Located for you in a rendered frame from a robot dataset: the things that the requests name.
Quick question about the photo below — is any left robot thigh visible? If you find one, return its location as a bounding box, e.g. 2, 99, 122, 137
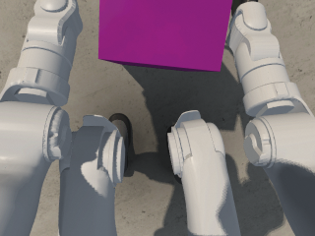
58, 126, 125, 236

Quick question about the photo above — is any right robot foot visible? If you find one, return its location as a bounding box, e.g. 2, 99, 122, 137
166, 124, 182, 185

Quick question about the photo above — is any robot right forearm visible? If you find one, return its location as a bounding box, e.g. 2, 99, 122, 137
226, 1, 315, 119

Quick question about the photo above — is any robot left upper arm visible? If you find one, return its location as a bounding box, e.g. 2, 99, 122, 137
0, 100, 72, 236

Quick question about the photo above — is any robot right upper arm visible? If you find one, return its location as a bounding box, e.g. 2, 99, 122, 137
243, 112, 315, 236

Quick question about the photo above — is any carton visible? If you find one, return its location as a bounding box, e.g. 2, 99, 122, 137
98, 0, 232, 72

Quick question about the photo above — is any robot right hand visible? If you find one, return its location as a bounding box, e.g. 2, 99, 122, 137
231, 0, 258, 16

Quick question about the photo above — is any robot left forearm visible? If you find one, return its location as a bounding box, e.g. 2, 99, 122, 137
0, 0, 84, 107

